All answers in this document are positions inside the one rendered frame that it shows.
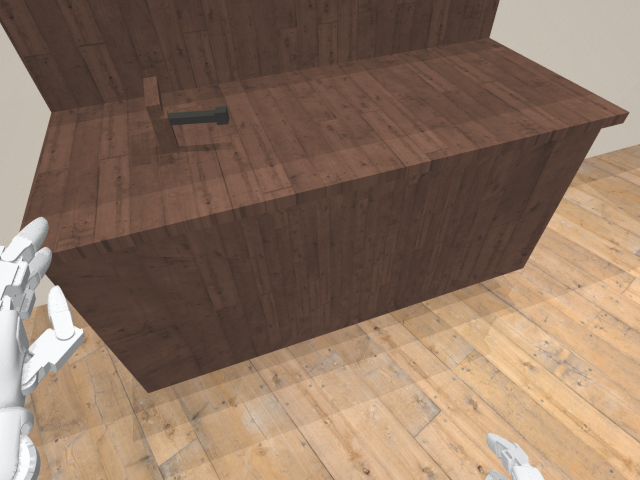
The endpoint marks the tap lever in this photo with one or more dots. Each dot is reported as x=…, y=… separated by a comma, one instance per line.
x=219, y=115

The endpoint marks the left robot forearm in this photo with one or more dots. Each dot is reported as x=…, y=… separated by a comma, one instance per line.
x=19, y=457

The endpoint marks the counter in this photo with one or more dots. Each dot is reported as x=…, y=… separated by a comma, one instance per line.
x=378, y=154

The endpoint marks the robot right hand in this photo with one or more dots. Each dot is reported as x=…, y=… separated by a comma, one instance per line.
x=513, y=458

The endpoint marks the robot left hand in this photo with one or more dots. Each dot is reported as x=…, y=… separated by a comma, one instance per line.
x=21, y=269

